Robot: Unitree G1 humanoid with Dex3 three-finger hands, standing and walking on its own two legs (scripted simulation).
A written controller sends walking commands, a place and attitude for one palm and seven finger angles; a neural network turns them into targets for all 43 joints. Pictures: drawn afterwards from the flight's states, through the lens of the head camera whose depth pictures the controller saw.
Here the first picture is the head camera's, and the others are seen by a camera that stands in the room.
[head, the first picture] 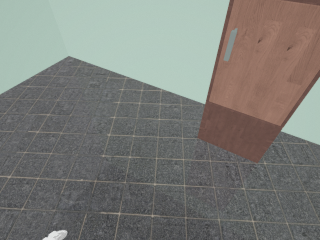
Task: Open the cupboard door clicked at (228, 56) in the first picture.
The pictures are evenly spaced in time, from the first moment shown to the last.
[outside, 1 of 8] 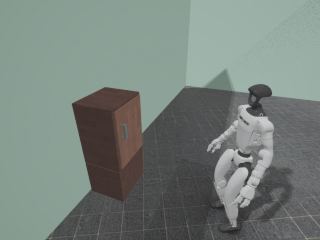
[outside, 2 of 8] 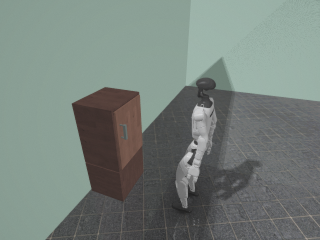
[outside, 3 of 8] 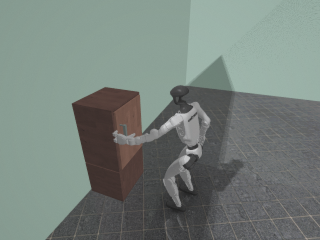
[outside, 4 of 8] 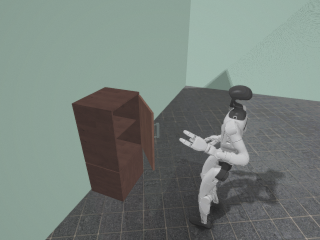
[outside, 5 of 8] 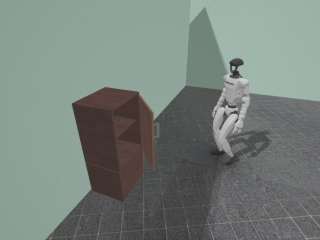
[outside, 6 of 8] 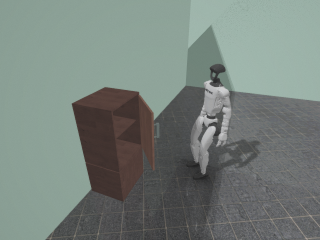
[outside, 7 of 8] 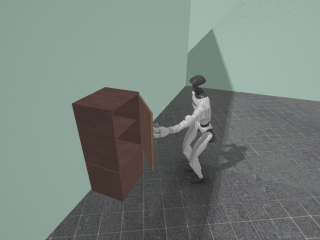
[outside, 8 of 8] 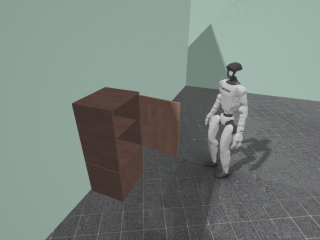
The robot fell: no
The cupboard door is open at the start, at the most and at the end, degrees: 0 85 84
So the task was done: yes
